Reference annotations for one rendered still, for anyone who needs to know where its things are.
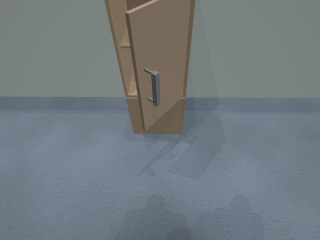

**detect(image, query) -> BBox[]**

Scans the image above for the cupboard door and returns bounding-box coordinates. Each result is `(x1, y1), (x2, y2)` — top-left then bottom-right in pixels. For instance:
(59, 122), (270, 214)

(125, 0), (191, 131)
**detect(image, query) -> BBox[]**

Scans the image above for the handle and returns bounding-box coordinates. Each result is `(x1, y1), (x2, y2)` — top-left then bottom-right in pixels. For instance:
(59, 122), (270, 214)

(144, 68), (161, 107)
